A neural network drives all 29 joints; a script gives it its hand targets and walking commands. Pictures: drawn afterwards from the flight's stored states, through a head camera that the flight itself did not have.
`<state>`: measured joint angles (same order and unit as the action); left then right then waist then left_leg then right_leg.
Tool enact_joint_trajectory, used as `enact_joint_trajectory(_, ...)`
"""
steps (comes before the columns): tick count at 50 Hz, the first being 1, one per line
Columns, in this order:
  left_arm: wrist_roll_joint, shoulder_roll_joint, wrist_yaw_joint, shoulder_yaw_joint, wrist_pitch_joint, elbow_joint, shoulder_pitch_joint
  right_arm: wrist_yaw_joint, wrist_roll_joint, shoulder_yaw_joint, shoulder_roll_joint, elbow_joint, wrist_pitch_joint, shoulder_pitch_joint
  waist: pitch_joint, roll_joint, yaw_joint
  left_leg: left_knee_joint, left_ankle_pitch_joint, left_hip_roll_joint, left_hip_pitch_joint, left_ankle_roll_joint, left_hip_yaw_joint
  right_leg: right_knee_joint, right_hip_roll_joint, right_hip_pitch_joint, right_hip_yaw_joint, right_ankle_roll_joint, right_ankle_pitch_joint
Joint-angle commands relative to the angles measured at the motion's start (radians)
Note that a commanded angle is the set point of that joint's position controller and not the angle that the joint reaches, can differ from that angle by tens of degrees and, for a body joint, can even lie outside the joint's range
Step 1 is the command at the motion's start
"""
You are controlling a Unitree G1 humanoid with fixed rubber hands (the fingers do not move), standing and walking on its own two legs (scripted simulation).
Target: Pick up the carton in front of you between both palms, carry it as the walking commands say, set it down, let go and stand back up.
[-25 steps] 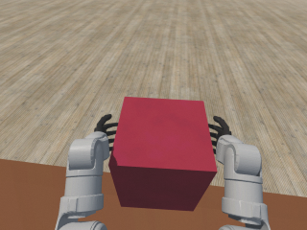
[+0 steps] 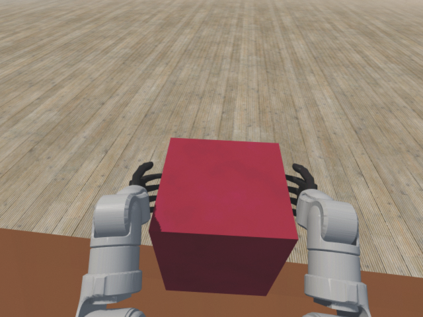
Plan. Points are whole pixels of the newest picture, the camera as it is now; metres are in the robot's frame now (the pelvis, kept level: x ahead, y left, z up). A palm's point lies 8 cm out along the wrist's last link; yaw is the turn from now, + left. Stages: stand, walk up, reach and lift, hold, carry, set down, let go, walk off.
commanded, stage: carry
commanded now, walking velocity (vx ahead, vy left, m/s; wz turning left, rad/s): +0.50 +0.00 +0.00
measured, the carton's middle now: (220, 219) +0.33 +0.00 +0.05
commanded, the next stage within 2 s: none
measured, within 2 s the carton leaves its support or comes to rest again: neither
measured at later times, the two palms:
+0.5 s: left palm (178, 151) +0.49 +0.10 +0.10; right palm (302, 149) +0.51 -0.20 +0.10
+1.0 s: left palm (191, 110) +0.80 +0.10 +0.03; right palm (278, 114) +0.78 -0.20 +0.04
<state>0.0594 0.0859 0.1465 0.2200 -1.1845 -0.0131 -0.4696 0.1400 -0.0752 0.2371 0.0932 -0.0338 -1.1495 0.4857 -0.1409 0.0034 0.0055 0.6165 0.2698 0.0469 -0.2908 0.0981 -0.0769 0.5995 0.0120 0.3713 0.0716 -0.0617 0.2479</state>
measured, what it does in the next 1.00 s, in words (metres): goes down: left foot 0.04 m lower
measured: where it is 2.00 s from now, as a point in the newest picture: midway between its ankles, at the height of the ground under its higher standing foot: (226, 205)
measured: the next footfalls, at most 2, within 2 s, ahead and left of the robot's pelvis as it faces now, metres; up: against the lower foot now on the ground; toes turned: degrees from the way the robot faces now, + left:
left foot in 0.72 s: +0.47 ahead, +0.01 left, -0.04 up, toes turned +2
right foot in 1.24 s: +0.82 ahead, -0.12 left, -0.07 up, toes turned -5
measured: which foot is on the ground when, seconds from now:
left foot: down 0.00-0.26, up 0.28-0.70, down 0.72-1.00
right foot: down 0.00-0.72, up 0.74-1.00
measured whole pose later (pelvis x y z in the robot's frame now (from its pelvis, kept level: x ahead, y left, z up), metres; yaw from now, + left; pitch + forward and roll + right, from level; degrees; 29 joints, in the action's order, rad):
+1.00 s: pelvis +0.46 -0.02 -0.04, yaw -2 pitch +5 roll -1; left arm 0.08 0.14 0.14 0.22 -1.07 0.13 -0.39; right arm 0.13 -0.03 0.23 0.11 0.08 -1.02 0.41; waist 0.03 0.00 0.07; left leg 0.50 0.19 0.07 -0.29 0.15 -0.11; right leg 1.01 -0.06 0.71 0.00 -0.02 0.26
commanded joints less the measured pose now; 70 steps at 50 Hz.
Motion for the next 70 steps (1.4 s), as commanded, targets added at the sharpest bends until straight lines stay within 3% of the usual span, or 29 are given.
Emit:
enact_joint_trajectory(1,-0.267,0.843,-0.094,-0.606,0.042,0.077,-0.719,-0.101,0.289,-0.616,0.849,0.063,0.003,0.665,-0.114,0.123,0.044,-0.276,0.212,-0.313,0.138,0.15,0.428,0.073,-0.01,0.198,-0.003,-0.021,0.184)
enact_joint_trajectory(5,-0.268,0.837,-0.087,-0.589,0.046,0.074,-0.694,-0.095,0.314,-0.641,0.86,0.086,0.014,0.668,-0.188,0.109,0.08,-0.219,-0.239,-0.35,0.312,0.181,0.437,0.127,-0.009,0.281,-0.014,-0.004,0.164)
enact_joint_trajectory(9,-0.245,0.838,-0.086,-0.568,0.052,0.082,-0.671,-0.1,0.364,-0.688,0.902,0.126,0.026,0.711,-0.212,0.112,0.074,-0.163,-0.271,-0.287,0.281,0.12,0.318,0.001,0.022,0.165,0.03,0.011,0.077)
enact_joint_trajectory(11,-0.229,0.829,-0.085,-0.554,0.054,0.076,-0.633,-0.104,0.379,-0.702,0.915,0.121,0.03,0.704,-0.257,0.076,0.024,-0.045,-0.27,-0.222,0.121,0.05,0.178,-0.167,0.032,-0.143,0.056,0.002,-0.048)
enact_joint_trajectory(12,-0.218,0.819,-0.085,-0.544,0.053,0.069,-0.608,-0.105,0.382,-0.703,0.918,0.11,0.03,0.691,-0.306,0.03,-0.019,0.094,-0.249,-0.174,-0.023,0.001,0.101,-0.203,-0.037,-0.374,-0.045,-0.032,-0.082)
enact_joint_trajectory(13,-0.196,0.792,-0.083,-0.534,0.056,0.058,-0.584,-0.108,0.382,-0.7,0.926,0.109,0.026,0.686,-0.344,-0.185,-0.056,0.342,-0.037,-0.058,-0.281,-0.063,0.009,-0.228,-0.266,-0.569,-0.406,-0.126,-0.115)
enact_joint_trajectory(14,-0.187,0.782,-0.082,-0.533,0.056,0.048,-0.573,-0.108,0.372,-0.695,0.923,0.089,0.026,0.691,-0.312,-0.26,-0.053,0.48,0.302,0.005,-0.497,-0.067,0.033,-0.222,-0.373,-0.661,-0.603,-0.195,-0.259)
enact_joint_trajectory(17,-0.252,0.845,-0.097,-0.61,0.075,0.164,-0.679,-0.108,0.348,-0.675,0.956,0.064,0.038,0.67,-0.269,-0.056,-0.068,0.535,0.237,-0.076,-0.563,-0.048,0.08,-0.179,-0.332,-0.573,-0.462,-0.173,-0.311)
enact_joint_trajectory(20,-0.338,0.903,-0.116,-0.692,0.097,0.264,-0.78,-0.102,0.323,-0.678,0.973,0.102,0.05,0.662,-0.265,-0.119,-0.06,0.451,0.096,-0.087,-0.503,-0.076,0.058,-0.201,-0.261,-0.505,-0.332,-0.12,-0.409)
enact_joint_trajectory(24,-0.391,0.884,-0.123,-0.736,0.099,0.295,-0.751,-0.077,0.272,-0.668,0.899,0.161,0.05,0.592,-0.255,-0.103,-0.071,0.325,-0.029,-0.079,-0.523,-0.09,0.033,-0.195,-0.235,-0.537,-0.274,-0.128,-0.588)
enact_joint_trajectory(31,-0.384,0.858,-0.142,-0.726,0.082,0.205,-0.647,-0.084,0.217,-0.653,0.813,0.177,0.029,0.51,-0.19,-0.119,-0.117,-0.109,-0.393,-0.015,-0.331,-0.029,-0.05,-0.137,-0.152,-0.53,-0.137,-0.086,-0.737)
enact_joint_trajectory(34,-0.37,0.865,-0.143,-0.723,0.08,0.172,-0.633,-0.094,0.206,-0.633,0.787,0.157,0.026,0.484,-0.26,-0.132,-0.029,-0.217,-0.452,0.009,0.003,0.005,-0.063,0.083,-0.146,-0.455,-0.074,-0.035,-0.835)
enact_joint_trajectory(35,-0.361,0.862,-0.142,-0.72,0.08,0.16,-0.638,-0.097,0.2,-0.623,0.778,0.147,0.027,0.47,-0.305,-0.081,0.02,-0.237,-0.454,-0.014,0.184,-0.005,-0.069,0.257,-0.112,-0.365,-0.031,-0.011,-0.708)
enact_joint_trajectory(36,-0.346,0.858,-0.139,-0.71,0.081,0.15,-0.636,-0.101,0.196,-0.613,0.768,0.138,0.027,0.45,-0.355,0.031,0.018,-0.123,-0.602,-0.166,0.415,-0.02,0.083,0.455,-0.078,-0.137,-0.024,0.009,-0.259)
enact_joint_trajectory(37,-0.333,0.867,-0.134,-0.701,0.074,0.119,-0.622,-0.099,0.189,-0.594,0.746,0.104,0.025,0.452,-0.412,0.199,0.0,0.0,-0.857,-0.406,0.645,0.072,0.426,0.633,0.021,0.142,-0.052,0.032,0.316)
enact_joint_trajectory(38,-0.325,0.856,-0.127,-0.688,0.072,0.124,-0.595,-0.098,0.213,-0.615,0.762,0.088,0.03,0.445,-0.492,0.286,0.068,-0.128,-0.441,-0.473,0.716,0.24,0.688,0.837,0.061,0.319,-0.092,0.043,0.35)
enact_joint_trajectory(39,-0.324,0.87,-0.122,-0.694,0.077,0.157,-0.634,-0.107,0.243,-0.636,0.81,0.105,0.039,0.452,-0.423,0.21,0.057,-0.198,-0.241,-0.404,0.612,0.216,0.678,0.826,0.019,0.382,-0.118,0.012,0.291)
enact_joint_trajectory(41,-0.31,0.931,-0.117,-0.682,0.099,0.18,-0.669,-0.134,0.317,-0.707,0.922,0.18,0.059,0.585,-0.317,0.048,0.036,-0.223,-0.308,-0.333,0.407,0.149,0.502,0.708,-0.038,0.352,-0.11,0.014,0.191)
enact_joint_trajectory(42,-0.296,0.945,-0.116,-0.677,0.111,0.188,-0.661,-0.145,0.352,-0.742,0.964,0.202,0.071,0.639,-0.312,0.033,0.027,-0.24,-0.312,-0.321,0.34,0.136,0.459,0.649,-0.054,0.312,-0.109,0.017,0.164)
enact_joint_trajectory(50,-0.224,0.891,-0.102,-0.711,0.163,0.239,-0.531,-0.162,0.396,-0.802,0.953,0.233,0.125,0.557,-0.327,0.083,0.056,-0.193,-0.77,-0.25,0.456,0.075,0.242,0.349,-0.06,0.416,-0.035,0.04,-0.09)
enact_joint_trajectory(58,-0.252,0.751,-0.09,-0.712,0.104,0.292,-0.529,-0.126,0.354,-0.749,0.79,0.237,0.078,0.469,-0.21,0.095,0.103,-0.126,-0.748,-0.173,0.49,0.058,0.139,-0.103,0.01,0.294,0.055,-0.01,-0.406)
enact_joint_trajectory(61,-0.237,0.679,-0.077,-0.652,0.068,0.242,-0.492,-0.108,0.339,-0.715,0.745,0.204,0.042,0.475,-0.244,0.104,0.02,0.059,-0.834,-0.163,0.374,0.009,0.075,-0.203,0.044,-0.036,0.087,-0.043,-0.418)
enact_joint_trajectory(62,-0.232,0.664,-0.074,-0.631,0.059,0.226,-0.487,-0.102,0.334,-0.702,0.733,0.194,0.031,0.49,-0.28,0.069,-0.027,0.219,-0.723,-0.137,0.267,-0.013,0.032,-0.214,0.02,-0.221,0.08,-0.038,-0.422)
enact_joint_trajectory(63,-0.228,0.647,-0.072,-0.61,0.05,0.215,-0.489,-0.095,0.33,-0.687,0.726,0.186,0.02,0.516,-0.366,-0.053,-0.042,0.445,-0.309,-0.11,0.026,-0.032,0.026,-0.069,-0.168,-0.496,-0.122,-0.06,-0.573)
enact_joint_trajectory(64,-0.222,0.625,-0.065,-0.588,0.04,0.183,-0.515,-0.089,0.327,-0.672,0.738,0.159,0.004,0.518,-0.439,-0.251,-0.037,0.684,0.319,-0.001,-0.263,-0.072,0.056,0.003,-0.408,-0.737,-0.474,-0.2,-0.658)
enact_joint_trajectory(65,-0.237,0.647,-0.063,-0.586,0.037,0.163,-0.483,-0.082,0.325,-0.665,0.731,0.165,-0.003,0.508,-0.456,-0.247,-0.082,0.826,0.339,0.038,-0.445,-0.067,0.096,-0.133,-0.42,-0.761,-0.683,-0.295,-0.225)
enact_joint_trajectory(66,-0.259,0.698,-0.069,-0.6,0.038,0.173,-0.5,-0.078,0.321,-0.659,0.756,0.172,-0.003,0.544,-0.379,-0.163,-0.076,0.81,0.258,-0.017,-0.489,-0.042,0.113,-0.203,-0.354,-0.648,-0.638,-0.24,-0.08)
enact_joint_trajectory(68,-0.316,0.801,-0.09,-0.658,0.05,0.22,-0.638,-0.08,0.298,-0.636,0.818,0.166,0.006,0.586,-0.305,-0.048,-0.056,0.74,0.164,-0.064,-0.469,-0.037,0.107,-0.228,-0.317,-0.471,-0.504,-0.189,-0.147)
enact_joint_trajectory(70,-0.367,0.889,-0.113,-0.706,0.072,0.252,-0.735,-0.091,0.284,-0.641,0.876,0.161,0.023,0.599,-0.293,-0.019,-0.035,0.652,0.116,-0.096,-0.392,-0.048,0.101,-0.27,-0.278,-0.339,-0.406,-0.16,-0.106)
